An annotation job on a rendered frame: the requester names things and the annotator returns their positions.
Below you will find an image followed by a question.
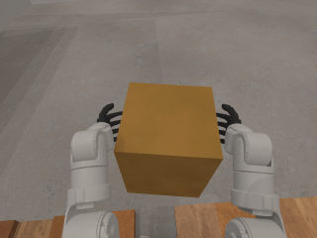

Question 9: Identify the robot left forearm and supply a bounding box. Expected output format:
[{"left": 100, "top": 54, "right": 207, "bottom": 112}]
[{"left": 61, "top": 122, "right": 115, "bottom": 238}]

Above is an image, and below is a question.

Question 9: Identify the robot left hand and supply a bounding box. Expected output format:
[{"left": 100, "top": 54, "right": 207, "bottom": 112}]
[{"left": 97, "top": 103, "right": 123, "bottom": 142}]

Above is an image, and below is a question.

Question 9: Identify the left robot upper arm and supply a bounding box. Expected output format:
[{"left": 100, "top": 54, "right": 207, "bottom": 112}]
[{"left": 62, "top": 210, "right": 120, "bottom": 238}]

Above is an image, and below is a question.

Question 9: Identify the robot right hand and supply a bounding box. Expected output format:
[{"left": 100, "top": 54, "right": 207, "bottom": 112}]
[{"left": 216, "top": 103, "right": 242, "bottom": 144}]

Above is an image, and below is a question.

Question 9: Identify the right robot upper arm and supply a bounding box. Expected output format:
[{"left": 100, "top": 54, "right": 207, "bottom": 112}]
[{"left": 225, "top": 217, "right": 285, "bottom": 238}]

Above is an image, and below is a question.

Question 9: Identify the carton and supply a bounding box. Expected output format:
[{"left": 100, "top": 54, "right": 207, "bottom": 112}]
[{"left": 114, "top": 82, "right": 223, "bottom": 198}]

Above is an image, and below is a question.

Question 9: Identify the robot right forearm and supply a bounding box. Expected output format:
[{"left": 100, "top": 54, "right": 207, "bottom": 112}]
[{"left": 224, "top": 123, "right": 287, "bottom": 238}]

